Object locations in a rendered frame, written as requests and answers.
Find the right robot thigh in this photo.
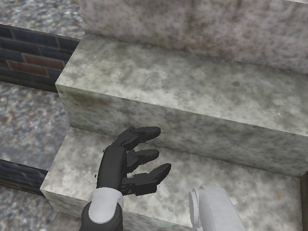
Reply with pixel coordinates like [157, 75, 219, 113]
[189, 185, 247, 231]

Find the robot left hand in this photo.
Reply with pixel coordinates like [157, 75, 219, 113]
[94, 126, 171, 196]

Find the robot left forearm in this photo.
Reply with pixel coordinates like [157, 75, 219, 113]
[79, 187, 124, 231]

